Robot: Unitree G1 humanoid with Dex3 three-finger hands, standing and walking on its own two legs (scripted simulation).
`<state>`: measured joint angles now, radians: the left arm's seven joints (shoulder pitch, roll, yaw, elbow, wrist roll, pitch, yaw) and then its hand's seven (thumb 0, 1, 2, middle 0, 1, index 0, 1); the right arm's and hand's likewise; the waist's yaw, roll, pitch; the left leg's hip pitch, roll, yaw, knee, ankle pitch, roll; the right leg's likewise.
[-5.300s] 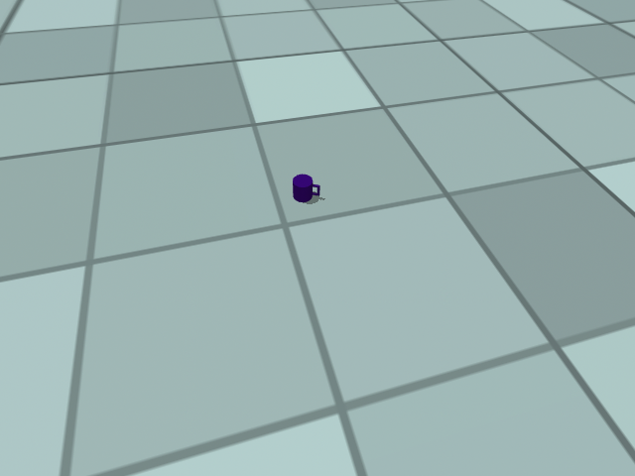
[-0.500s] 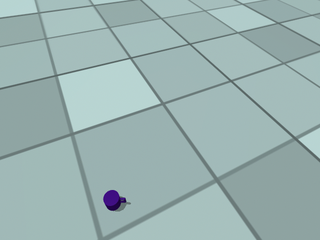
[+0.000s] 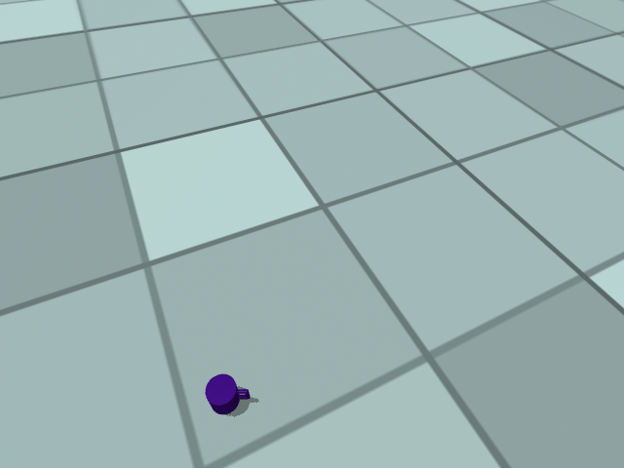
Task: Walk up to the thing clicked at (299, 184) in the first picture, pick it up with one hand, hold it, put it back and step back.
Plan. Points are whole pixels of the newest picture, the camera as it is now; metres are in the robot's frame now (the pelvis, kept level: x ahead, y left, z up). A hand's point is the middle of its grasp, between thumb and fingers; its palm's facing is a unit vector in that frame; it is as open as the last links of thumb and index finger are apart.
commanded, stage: walk up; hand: left
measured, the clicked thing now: (228, 394) +0.46 +0.22 -0.74
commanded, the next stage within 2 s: none
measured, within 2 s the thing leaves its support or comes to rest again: neither
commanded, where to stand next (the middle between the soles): +0.08 +0.00 m, yaw +1 degrees
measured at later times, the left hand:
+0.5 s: hand out of the picture +0.06 +0.25 -0.15, palm faces -0.03 -0.92 -0.39, open 7.4 cm
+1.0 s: hand out of the picture +0.17 +0.26 -0.17, palm faces -0.02 -0.91 -0.41, open 7.4 cm
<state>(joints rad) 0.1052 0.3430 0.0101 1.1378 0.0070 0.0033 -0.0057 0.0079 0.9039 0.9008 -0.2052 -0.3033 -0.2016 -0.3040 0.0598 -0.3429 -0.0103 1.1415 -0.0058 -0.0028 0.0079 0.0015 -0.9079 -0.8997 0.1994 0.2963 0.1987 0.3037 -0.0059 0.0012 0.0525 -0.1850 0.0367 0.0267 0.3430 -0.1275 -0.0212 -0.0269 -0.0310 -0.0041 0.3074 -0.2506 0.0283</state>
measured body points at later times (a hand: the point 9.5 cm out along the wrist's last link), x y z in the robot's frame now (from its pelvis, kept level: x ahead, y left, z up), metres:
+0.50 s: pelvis +0.05 -0.02 -0.01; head +0.07 -0.03 +0.44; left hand +0.06 +0.30 -0.12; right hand +0.08 -0.35 -0.14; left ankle +0.06 +0.11 -0.71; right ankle -0.04 -0.13 -0.75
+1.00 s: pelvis +0.06 +0.00 -0.03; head +0.12 -0.01 +0.41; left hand +0.17 +0.31 -0.14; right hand +0.24 -0.29 -0.14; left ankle +0.19 +0.09 -0.75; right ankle +0.05 -0.12 -0.72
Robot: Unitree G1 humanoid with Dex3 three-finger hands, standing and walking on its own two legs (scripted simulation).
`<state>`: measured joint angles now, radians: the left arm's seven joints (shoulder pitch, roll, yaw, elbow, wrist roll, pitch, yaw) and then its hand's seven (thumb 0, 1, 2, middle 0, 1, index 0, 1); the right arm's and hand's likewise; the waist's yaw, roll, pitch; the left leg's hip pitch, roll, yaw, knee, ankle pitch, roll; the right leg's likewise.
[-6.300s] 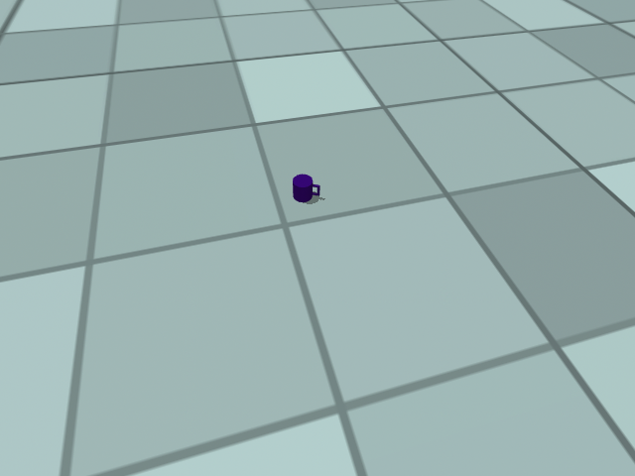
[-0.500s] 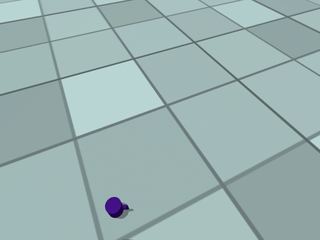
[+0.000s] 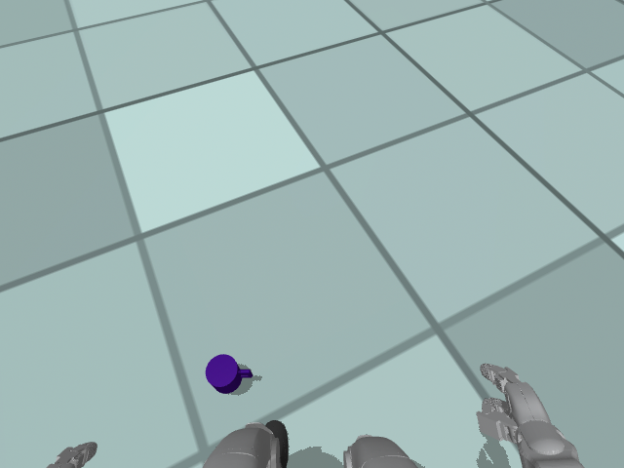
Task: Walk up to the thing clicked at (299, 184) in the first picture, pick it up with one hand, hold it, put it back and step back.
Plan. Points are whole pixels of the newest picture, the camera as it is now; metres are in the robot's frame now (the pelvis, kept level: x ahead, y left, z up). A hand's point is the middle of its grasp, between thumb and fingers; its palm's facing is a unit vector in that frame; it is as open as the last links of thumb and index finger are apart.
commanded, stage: walk up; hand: left
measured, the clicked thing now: (230, 374) +0.39 +0.23 -0.71
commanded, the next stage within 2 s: stand in 1.54 s
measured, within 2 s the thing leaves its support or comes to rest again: neither
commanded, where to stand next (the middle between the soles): +0.02 +0.00 m, yaw +3 degrees
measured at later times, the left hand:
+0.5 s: hand out of the picture -0.02 +0.27 -0.14, palm faces +0.12 -0.93 -0.36, open 7.4 cm
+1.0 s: hand out of the picture +0.01 +0.27 -0.13, palm faces +0.09 -0.88 -0.47, open 7.4 cm
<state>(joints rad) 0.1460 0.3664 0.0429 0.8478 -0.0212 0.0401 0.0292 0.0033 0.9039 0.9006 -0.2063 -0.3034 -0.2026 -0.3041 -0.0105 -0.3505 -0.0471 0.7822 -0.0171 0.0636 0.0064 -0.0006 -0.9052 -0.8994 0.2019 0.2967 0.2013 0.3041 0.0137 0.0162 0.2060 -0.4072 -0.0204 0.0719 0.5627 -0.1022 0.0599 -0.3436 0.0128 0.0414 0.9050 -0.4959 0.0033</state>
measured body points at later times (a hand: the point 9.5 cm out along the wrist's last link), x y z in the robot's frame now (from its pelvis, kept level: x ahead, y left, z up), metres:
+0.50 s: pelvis -0.05 -0.01 +0.01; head -0.05 +0.01 +0.46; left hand -0.03 +0.32 -0.11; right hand +0.02 -0.32 -0.10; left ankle -0.10 +0.11 -0.72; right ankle -0.02 -0.11 -0.69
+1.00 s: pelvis -0.04 -0.02 -0.01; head +0.01 -0.04 +0.43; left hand +0.01 +0.32 -0.10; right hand +0.08 -0.32 -0.15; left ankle -0.07 +0.12 -0.69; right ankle +0.10 -0.15 -0.72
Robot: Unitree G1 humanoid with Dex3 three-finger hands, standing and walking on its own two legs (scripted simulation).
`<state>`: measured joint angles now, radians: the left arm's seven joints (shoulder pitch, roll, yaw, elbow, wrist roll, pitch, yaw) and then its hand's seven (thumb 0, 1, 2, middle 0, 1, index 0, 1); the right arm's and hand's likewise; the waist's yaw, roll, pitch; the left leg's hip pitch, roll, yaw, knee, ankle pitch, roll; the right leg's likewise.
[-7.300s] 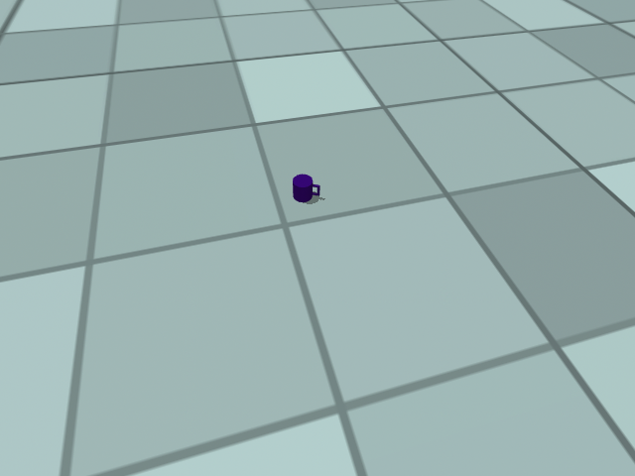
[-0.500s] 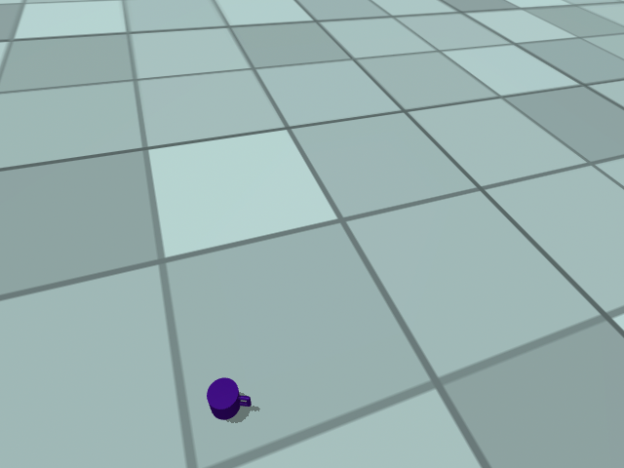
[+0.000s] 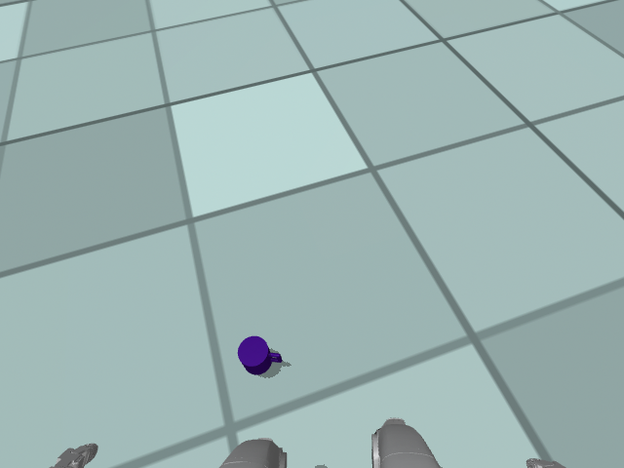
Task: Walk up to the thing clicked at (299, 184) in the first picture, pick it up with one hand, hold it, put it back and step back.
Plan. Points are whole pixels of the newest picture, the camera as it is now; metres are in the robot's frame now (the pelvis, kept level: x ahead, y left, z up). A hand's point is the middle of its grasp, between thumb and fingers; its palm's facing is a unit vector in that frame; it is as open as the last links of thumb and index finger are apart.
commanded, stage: walk up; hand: left
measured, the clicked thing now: (261, 356) +0.46 +0.19 -0.70
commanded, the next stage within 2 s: stand in 0.54 s
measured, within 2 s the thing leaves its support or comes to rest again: neither
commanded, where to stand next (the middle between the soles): +0.07 +0.01 m, yaw -5 degrees
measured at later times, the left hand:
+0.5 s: hand out of the picture +0.11 +0.26 -0.13, palm faces -0.19 -0.91 -0.36, open 7.4 cm
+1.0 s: hand (161, 447) +0.17 +0.21 -0.11, palm faces -0.15 -0.93 -0.33, open 7.4 cm
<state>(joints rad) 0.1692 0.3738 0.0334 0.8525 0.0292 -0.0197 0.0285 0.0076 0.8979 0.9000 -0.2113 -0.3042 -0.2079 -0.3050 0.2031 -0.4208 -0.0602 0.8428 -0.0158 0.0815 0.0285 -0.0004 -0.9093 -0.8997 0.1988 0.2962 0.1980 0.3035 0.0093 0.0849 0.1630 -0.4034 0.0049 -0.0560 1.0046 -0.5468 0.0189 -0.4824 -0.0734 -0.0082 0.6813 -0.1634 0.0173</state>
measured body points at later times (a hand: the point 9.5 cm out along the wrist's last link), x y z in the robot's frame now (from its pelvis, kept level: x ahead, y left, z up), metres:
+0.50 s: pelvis +0.00 +0.00 +0.01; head +0.03 +0.01 +0.46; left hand +0.12 +0.31 -0.11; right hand +0.00 -0.34 -0.08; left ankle -0.01 +0.14 -0.71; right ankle +0.01 -0.13 -0.70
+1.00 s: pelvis +0.02 -0.02 +0.04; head +0.03 -0.02 +0.48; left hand +0.17 +0.26 -0.08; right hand +0.07 -0.32 -0.10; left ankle +0.06 +0.12 -0.71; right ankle +0.02 -0.13 -0.71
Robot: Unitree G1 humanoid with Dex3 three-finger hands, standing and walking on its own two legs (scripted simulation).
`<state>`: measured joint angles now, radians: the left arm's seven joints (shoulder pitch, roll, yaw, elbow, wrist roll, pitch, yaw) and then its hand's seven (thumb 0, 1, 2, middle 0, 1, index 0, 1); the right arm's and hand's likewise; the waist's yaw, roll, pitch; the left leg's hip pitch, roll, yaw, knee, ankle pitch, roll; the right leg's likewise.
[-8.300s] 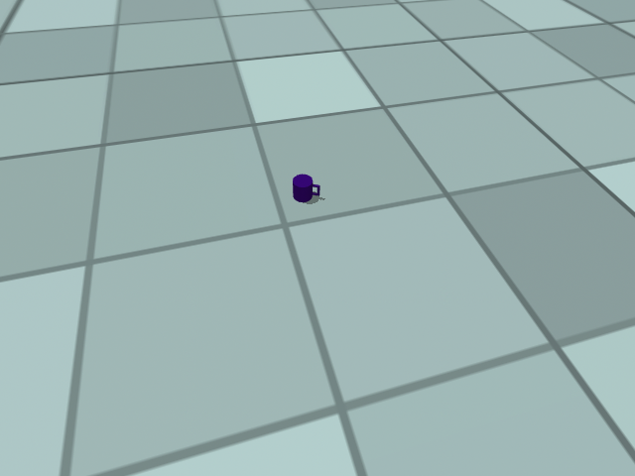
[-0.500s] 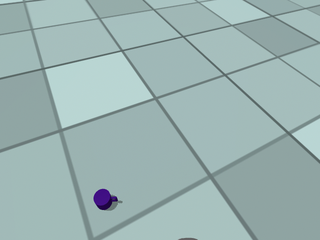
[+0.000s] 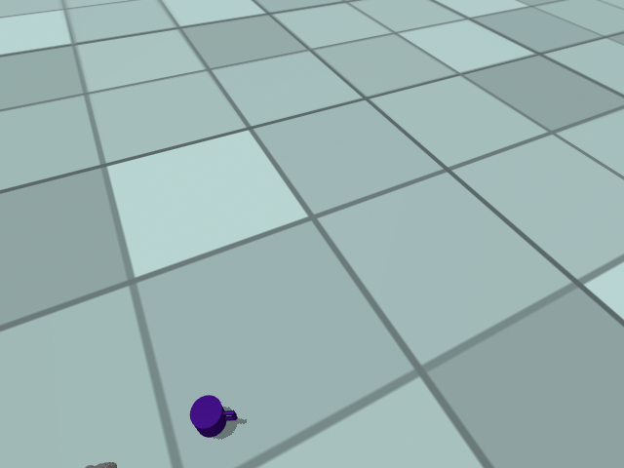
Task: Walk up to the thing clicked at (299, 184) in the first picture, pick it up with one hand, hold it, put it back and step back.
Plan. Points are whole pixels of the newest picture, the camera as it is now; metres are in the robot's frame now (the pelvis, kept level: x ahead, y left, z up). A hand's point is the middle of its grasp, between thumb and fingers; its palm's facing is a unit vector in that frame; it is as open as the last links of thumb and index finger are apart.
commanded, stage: stand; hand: left
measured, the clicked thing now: (214, 416) +0.41 +0.25 -0.73
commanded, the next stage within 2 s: none
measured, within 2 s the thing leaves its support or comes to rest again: neither
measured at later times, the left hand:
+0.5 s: hand out of the picture +0.09 +0.27 -0.15, palm faces -0.03 -0.94 -0.35, open 7.4 cm
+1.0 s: hand out of the picture +0.09 +0.26 -0.15, palm faces -0.03 -0.94 -0.34, open 7.4 cm
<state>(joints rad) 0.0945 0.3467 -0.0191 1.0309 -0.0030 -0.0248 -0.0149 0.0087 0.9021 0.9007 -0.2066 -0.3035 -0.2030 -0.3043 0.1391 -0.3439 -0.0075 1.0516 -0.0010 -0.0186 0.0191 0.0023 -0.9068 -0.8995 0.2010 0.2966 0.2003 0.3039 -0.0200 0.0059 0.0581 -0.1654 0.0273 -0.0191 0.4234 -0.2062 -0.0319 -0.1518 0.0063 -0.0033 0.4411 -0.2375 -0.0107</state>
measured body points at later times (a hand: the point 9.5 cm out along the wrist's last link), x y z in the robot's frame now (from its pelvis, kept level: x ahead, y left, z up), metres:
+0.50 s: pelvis +0.01 +0.01 +0.01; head +0.02 +0.01 +0.46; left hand +0.09 +0.32 -0.12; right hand +0.10 -0.29 -0.12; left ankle +0.02 +0.14 -0.74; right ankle +0.00 -0.11 -0.74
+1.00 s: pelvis +0.01 +0.01 +0.01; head +0.02 +0.01 +0.46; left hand +0.09 +0.31 -0.13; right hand +0.09 -0.29 -0.13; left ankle +0.02 +0.14 -0.74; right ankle +0.00 -0.11 -0.74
